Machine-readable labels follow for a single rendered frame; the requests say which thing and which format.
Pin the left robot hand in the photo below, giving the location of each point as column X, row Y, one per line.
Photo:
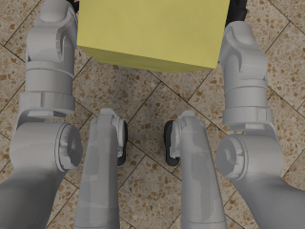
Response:
column 75, row 5

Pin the left robot upper arm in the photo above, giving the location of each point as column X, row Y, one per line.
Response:
column 41, row 154

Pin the robot left foot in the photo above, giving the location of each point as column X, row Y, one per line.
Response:
column 121, row 159

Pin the robot right shin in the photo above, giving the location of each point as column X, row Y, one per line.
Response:
column 173, row 151

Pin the robot left forearm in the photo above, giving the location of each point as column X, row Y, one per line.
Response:
column 49, row 65

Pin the right robot hand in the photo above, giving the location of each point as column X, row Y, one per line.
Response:
column 236, row 12

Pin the right robot upper arm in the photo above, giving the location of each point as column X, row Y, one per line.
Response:
column 253, row 164

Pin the carton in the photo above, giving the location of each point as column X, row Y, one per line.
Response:
column 166, row 36

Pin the robot right forearm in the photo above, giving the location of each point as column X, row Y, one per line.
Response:
column 245, row 69

